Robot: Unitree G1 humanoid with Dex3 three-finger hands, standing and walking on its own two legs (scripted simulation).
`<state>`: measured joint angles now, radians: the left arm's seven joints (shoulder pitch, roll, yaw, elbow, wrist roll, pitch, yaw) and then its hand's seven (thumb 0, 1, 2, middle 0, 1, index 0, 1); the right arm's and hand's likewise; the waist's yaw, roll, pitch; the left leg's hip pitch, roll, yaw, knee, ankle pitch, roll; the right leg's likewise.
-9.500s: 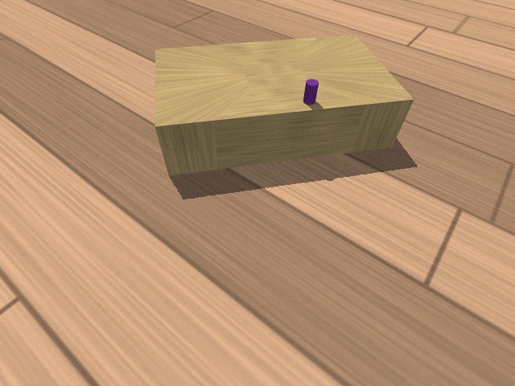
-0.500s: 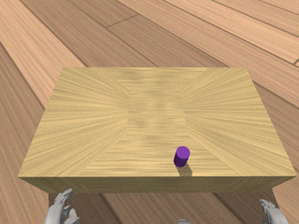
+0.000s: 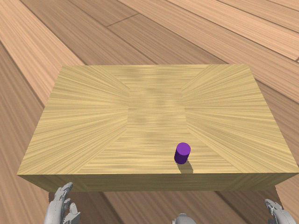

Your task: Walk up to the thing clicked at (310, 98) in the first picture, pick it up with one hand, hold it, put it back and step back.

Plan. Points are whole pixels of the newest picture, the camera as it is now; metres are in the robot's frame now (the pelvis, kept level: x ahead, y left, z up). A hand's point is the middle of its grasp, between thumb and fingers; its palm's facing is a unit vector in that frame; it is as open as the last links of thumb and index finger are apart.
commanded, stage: go down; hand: right
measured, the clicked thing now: (182, 153) +0.46 -0.13 -0.33
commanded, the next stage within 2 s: approach in 1.64 s
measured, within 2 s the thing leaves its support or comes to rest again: neither
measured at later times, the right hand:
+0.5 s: hand (260, 184) +0.25 -0.29 -0.06, palm faces +0.11 +0.96 -0.25, open 17.4 cm
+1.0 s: hand (259, 155) +0.33 -0.31 -0.04, palm faces +0.07 +0.99 -0.14, open 17.7 cm
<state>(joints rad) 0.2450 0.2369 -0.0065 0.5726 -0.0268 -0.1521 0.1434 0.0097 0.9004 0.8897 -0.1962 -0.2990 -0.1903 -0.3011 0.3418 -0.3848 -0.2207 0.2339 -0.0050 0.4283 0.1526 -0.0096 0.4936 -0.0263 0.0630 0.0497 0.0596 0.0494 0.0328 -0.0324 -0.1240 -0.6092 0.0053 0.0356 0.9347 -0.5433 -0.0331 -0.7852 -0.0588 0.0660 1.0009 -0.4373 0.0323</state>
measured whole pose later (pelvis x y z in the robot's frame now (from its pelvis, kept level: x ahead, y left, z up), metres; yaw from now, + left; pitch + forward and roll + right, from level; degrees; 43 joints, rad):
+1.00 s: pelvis -0.03 +0.00 -0.02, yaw +2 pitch +18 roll +3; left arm 0.28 0.29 -0.02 0.67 0.00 -0.13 0.09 0.01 0.90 0.90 -0.20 -0.30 -0.19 -0.30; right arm -0.40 -0.62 -0.49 1.00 0.06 -0.14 0.43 -0.02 0.58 -0.04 0.05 0.06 0.05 0.06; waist 0.08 0.00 -0.09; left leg -0.84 -0.01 0.01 1.06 -0.53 -0.03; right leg -0.99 -0.07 0.06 1.08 -0.41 0.03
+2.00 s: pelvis -0.04 -0.02 -0.07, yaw +4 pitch +26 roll +5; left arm 0.27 0.31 -0.04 0.61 0.03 -0.09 -0.01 0.00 0.90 0.91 -0.20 -0.30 -0.19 -0.30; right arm -0.62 -0.68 -0.52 1.17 0.12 -0.43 0.51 -0.02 0.58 -0.04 0.05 0.05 0.05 0.05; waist 0.11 0.02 -0.15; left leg -1.14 -0.01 0.00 1.27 -0.59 -0.04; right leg -1.30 -0.07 0.06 1.31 -0.48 0.01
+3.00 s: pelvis -0.10 +0.02 -0.32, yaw +11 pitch +34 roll +6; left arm 0.14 0.29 -0.09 0.61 0.08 0.04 -0.04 0.00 0.93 0.88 -0.19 -0.31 -0.20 -0.30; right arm -0.79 -0.57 -0.53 0.94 0.13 -0.43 0.29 -0.01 0.36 -0.01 0.09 0.02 0.07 0.02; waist 0.15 -0.01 -0.12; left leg -2.04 -0.12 0.06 2.19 -0.75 -0.02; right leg -2.19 -0.11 0.21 2.16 -0.59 0.07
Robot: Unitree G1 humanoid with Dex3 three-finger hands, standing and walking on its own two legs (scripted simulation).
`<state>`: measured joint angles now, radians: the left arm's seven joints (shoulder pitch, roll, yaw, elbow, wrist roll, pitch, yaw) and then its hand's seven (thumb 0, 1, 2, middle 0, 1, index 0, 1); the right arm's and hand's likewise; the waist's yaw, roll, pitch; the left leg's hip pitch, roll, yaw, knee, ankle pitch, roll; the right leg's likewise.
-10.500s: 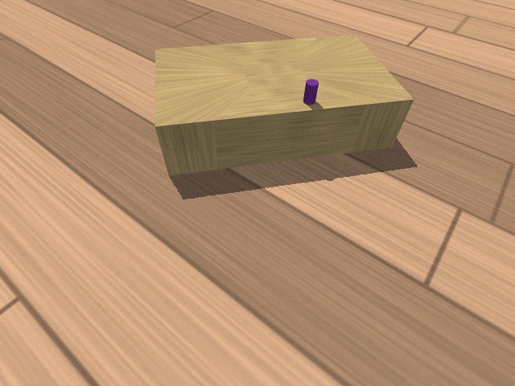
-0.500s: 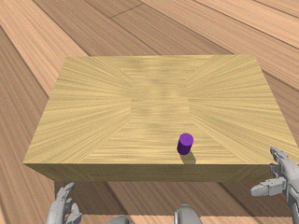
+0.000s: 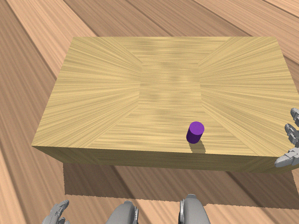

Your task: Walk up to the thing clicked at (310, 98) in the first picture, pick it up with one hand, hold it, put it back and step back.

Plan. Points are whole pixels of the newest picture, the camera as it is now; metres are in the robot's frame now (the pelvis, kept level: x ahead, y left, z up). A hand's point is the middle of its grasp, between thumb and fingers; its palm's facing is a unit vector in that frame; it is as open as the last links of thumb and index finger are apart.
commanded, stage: go down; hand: right
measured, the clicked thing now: (194, 133) +0.49 -0.15 -0.31
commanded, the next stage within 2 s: approach in 0.64 s
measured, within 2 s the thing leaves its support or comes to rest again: neither
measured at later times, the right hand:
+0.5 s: hand (285, 126) +0.39 -0.34 -0.02, palm faces +0.09 +0.99 -0.11, open 17.5 cm
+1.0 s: hand (270, 124) +0.41 -0.32 -0.06, palm faces +0.03 +1.00 -0.06, open 17.6 cm
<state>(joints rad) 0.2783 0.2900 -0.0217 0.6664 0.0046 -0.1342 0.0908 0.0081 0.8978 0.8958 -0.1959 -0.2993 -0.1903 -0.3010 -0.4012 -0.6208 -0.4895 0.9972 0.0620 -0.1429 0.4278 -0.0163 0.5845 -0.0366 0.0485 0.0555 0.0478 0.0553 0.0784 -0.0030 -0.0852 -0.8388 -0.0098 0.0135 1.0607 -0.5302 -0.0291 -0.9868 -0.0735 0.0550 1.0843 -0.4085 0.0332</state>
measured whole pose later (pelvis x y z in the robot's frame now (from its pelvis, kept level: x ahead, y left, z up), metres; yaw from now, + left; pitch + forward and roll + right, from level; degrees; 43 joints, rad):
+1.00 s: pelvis -0.01 -0.02 -0.05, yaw +2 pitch +26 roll +5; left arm 0.27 0.31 -0.04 0.61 0.03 -0.09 -0.01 0.00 0.90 0.91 -0.20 -0.30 -0.19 -0.30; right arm -0.62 -0.68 -0.52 1.17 0.12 -0.43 0.51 -0.02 0.58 -0.04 0.05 0.05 0.05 0.05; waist 0.11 0.02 -0.15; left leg -1.14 -0.01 0.00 1.27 -0.59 -0.04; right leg -1.30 -0.07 0.06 1.31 -0.48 0.01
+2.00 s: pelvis -0.07 +0.02 -0.30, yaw +10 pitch +34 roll +6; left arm 0.14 0.29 -0.09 0.61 0.08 0.04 -0.04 0.00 0.93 0.88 -0.19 -0.31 -0.20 -0.30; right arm -0.79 -0.57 -0.53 0.94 0.13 -0.43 0.29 -0.01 0.36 -0.01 0.09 0.02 0.07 0.02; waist 0.15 -0.01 -0.12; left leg -2.04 -0.12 0.06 2.19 -0.75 -0.02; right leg -2.19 -0.11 0.21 2.16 -0.59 0.07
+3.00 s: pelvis -0.07 +0.02 -0.30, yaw +10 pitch +34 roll +6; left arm 0.15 0.28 -0.09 0.63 0.09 0.06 -0.03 0.00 0.92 0.90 -0.20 -0.30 -0.20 -0.30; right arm -0.85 -0.56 -0.49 0.92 0.10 -0.39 0.21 -0.01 0.15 -0.38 0.88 0.62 0.86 0.62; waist 0.15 -0.01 -0.09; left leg -2.04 -0.13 0.07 2.19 -0.75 -0.01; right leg -2.17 -0.11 0.23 2.17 -0.60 0.08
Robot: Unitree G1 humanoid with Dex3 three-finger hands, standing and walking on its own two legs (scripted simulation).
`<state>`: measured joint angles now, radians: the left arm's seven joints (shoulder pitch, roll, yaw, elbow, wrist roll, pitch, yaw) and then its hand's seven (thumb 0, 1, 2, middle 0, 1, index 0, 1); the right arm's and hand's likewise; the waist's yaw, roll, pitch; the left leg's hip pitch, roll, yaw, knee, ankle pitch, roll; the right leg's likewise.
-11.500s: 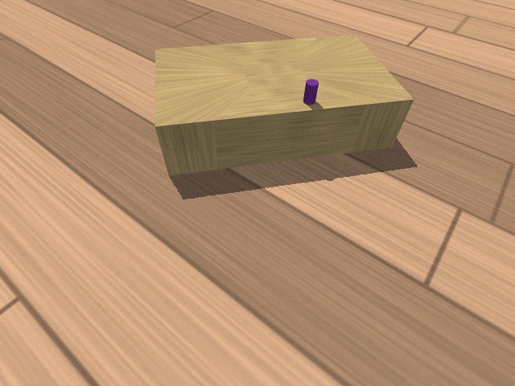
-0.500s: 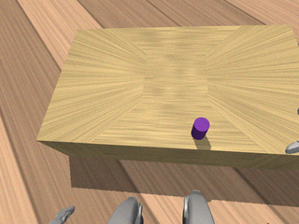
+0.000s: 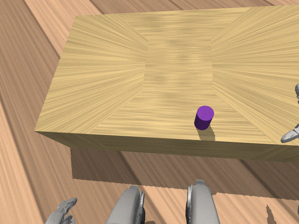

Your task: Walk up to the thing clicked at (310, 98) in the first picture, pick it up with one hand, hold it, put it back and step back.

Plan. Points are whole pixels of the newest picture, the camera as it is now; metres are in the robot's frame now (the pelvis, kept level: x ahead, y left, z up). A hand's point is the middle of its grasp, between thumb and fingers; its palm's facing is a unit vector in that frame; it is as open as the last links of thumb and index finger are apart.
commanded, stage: approach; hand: right
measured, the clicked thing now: (203, 118) +0.49 -0.15 -0.26
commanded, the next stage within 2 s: close in in 0.30 s
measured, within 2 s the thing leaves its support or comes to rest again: neither
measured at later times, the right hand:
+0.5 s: hand (231, 126) +0.45 -0.25 -0.25, palm faces -0.03 +1.00 -0.03, open 17.1 cm
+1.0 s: hand (211, 122) +0.47 -0.17 -0.25, palm faces +0.05 +1.00 -0.03, open 16.8 cm
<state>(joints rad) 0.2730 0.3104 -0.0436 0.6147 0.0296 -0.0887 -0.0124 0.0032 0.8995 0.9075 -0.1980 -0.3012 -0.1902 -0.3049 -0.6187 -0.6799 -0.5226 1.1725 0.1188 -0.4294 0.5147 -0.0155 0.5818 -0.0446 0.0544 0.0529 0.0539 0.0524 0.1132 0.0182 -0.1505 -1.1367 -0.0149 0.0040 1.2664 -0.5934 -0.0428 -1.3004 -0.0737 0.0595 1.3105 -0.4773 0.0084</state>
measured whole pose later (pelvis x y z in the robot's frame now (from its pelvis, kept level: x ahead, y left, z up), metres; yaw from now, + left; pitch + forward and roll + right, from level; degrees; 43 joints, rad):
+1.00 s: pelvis -0.06 +0.04 -0.25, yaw +7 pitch +34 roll +6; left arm 0.14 0.29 -0.09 0.61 0.08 0.04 -0.04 0.00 0.93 0.88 -0.19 -0.31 -0.20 -0.30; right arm -0.79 -0.57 -0.53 0.94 0.13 -0.43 0.29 -0.01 0.36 -0.01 0.09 0.02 0.07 0.02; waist 0.15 -0.01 -0.12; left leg -2.04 -0.12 0.06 2.19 -0.75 -0.02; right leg -2.19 -0.11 0.21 2.16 -0.59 0.07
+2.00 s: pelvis -0.06 +0.04 -0.25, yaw +8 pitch +34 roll +6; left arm 0.15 0.28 -0.09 0.63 0.09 0.06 -0.03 0.00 0.92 0.90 -0.20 -0.30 -0.20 -0.30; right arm -0.85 -0.56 -0.49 0.92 0.10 -0.39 0.21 -0.01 0.15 -0.38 0.88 0.62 0.86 0.62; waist 0.15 -0.01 -0.09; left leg -2.04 -0.13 0.07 2.19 -0.75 -0.01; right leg -2.17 -0.11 0.23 2.17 -0.60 0.08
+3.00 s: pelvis -0.05 +0.03 -0.16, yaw +5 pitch +35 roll +5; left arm 0.16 0.27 -0.01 0.66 0.04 0.02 -0.01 0.00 0.92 0.89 -0.20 -0.30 -0.20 -0.30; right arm -0.81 -0.51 -0.44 0.89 0.11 -0.35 0.21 0.00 0.22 -1.07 0.78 1.07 0.78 1.09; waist 0.13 -0.02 -0.16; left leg -1.78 -0.09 0.03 1.89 -0.72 -0.02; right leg -1.93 -0.11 0.15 1.88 -0.57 0.07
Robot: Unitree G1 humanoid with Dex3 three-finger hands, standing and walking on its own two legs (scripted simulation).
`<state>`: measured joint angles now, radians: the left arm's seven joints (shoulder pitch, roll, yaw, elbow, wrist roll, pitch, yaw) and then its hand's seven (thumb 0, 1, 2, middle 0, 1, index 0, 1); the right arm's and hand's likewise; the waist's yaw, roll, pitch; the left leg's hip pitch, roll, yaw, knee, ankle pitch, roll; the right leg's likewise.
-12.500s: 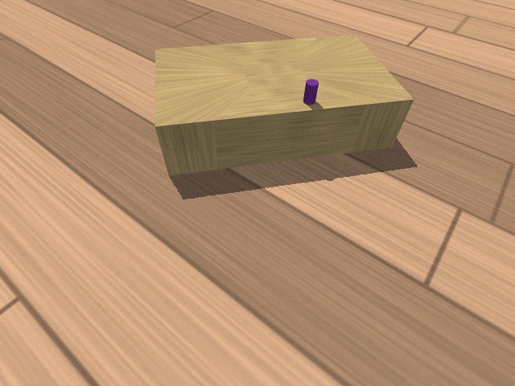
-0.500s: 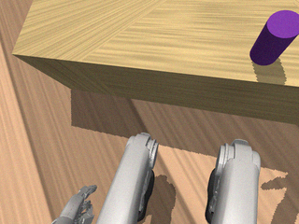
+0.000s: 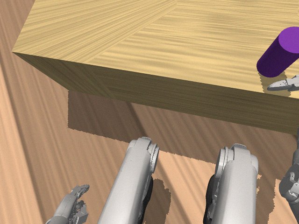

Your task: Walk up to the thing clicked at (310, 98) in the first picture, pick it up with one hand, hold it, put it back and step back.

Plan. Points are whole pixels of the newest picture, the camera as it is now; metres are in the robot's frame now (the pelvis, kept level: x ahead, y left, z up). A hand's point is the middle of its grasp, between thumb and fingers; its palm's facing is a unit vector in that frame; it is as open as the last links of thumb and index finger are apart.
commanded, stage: close in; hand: right
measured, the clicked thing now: (280, 54) +0.52 -0.25 -0.01
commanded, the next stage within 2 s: rest palm in 0.04 s
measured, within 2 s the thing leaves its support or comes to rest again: leaves its support in 1.32 s
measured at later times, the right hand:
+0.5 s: hand (288, 55) +0.51 -0.26 +0.00, palm faces +0.16 +0.99 -0.03, open 16.5 cm
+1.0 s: hand (285, 50) +0.52 -0.25 +0.01, palm faces +0.17 +0.98 -0.03, open 10.1 cm
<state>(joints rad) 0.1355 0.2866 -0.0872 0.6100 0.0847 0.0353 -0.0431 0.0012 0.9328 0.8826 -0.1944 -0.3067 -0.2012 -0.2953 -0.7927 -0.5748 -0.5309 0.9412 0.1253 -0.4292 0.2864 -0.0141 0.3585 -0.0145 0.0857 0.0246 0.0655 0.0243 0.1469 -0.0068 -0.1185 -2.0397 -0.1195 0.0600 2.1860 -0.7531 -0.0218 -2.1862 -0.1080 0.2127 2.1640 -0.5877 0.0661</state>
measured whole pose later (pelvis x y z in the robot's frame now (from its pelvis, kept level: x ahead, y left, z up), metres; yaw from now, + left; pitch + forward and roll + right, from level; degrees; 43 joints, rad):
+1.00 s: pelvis +0.00 +0.00 +0.00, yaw +1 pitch +34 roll +6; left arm 0.15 0.28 -0.09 0.63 0.09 0.06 -0.03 0.00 0.92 0.90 -0.20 -0.30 -0.20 -0.30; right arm -0.85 -0.56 -0.49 0.92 0.10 -0.39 0.21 -0.01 0.15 -0.38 0.88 0.62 0.86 0.62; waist 0.15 -0.01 -0.09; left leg -2.04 -0.13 0.07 2.19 -0.75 -0.01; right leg -2.17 -0.11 0.23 2.17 -0.60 0.08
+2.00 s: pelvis +0.01 -0.01 +0.09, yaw -3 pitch +35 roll +5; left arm 0.16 0.27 -0.01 0.66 0.04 0.02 -0.01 0.00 0.92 0.89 -0.20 -0.30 -0.20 -0.30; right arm -0.81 -0.51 -0.44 0.89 0.11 -0.35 0.21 0.00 0.22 -1.07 0.78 1.07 0.78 1.09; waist 0.13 -0.02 -0.16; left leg -1.78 -0.09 0.03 1.89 -0.72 -0.02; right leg -1.93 -0.11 0.15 1.88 -0.57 0.07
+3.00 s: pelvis +0.03 -0.02 +0.18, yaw -5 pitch +31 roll +5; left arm 0.18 0.25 0.02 0.63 0.00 0.02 -0.01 0.00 0.93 0.88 -0.20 -0.30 -0.20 -0.29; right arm -0.56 -0.36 -0.35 0.69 0.14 -0.34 0.18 0.00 0.22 -1.08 0.77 1.08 0.77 1.10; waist 0.09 -0.04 -0.19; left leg -1.46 -0.05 0.02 1.60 -0.69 -0.03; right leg -1.61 -0.09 0.11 1.61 -0.55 0.05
